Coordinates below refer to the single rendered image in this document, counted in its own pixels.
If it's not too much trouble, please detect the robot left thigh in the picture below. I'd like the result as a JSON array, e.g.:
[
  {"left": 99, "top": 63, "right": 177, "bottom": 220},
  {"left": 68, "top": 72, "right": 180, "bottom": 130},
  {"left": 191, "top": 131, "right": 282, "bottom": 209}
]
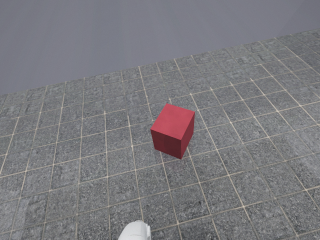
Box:
[{"left": 118, "top": 221, "right": 151, "bottom": 240}]

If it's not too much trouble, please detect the carton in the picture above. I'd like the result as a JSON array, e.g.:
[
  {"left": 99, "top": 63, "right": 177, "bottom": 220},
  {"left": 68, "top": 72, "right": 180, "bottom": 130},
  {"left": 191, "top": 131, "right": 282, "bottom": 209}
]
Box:
[{"left": 150, "top": 103, "right": 195, "bottom": 159}]

